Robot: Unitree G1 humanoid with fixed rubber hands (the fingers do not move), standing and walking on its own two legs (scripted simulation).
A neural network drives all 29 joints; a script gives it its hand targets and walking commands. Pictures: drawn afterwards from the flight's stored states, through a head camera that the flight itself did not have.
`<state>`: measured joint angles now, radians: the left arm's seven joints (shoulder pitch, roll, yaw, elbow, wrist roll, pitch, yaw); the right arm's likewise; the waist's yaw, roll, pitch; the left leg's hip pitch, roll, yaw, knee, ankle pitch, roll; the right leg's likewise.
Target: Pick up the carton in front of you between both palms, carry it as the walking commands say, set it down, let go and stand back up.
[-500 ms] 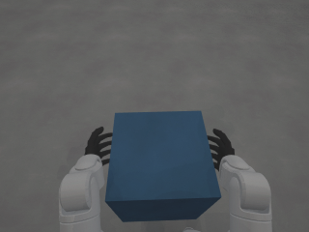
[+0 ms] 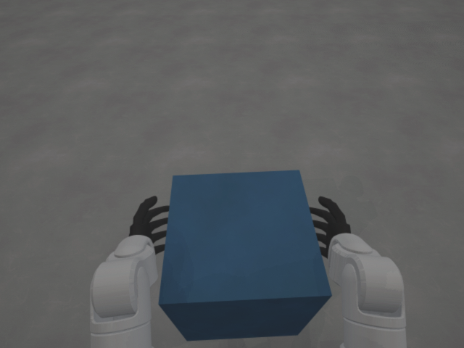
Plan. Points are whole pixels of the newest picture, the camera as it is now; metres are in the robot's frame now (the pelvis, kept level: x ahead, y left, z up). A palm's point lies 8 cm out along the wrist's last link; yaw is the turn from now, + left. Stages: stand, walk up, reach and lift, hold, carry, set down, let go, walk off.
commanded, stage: carry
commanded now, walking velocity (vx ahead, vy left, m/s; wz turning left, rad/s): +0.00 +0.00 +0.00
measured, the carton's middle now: (239, 260) +0.28 +0.00 +0.00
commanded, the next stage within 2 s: none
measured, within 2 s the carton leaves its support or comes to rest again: neither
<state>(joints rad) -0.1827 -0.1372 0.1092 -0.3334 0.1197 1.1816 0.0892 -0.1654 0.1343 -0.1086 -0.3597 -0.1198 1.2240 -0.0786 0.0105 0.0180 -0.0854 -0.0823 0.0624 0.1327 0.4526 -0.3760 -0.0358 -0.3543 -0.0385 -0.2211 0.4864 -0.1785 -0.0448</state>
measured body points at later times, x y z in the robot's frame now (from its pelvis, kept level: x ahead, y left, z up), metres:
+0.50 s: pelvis -0.02 +0.02 -0.01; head -0.04 +0.02 +0.44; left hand +0.25 +0.18 +0.05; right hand +0.25 -0.12 +0.04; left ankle -0.15 +0.10 -0.74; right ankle +0.02 -0.10 -0.74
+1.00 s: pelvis -0.07 +0.02 -0.01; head -0.08 +0.02 +0.44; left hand +0.24 +0.17 +0.02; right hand +0.24 -0.13 +0.02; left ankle -0.15 +0.10 -0.74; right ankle +0.02 -0.10 -0.74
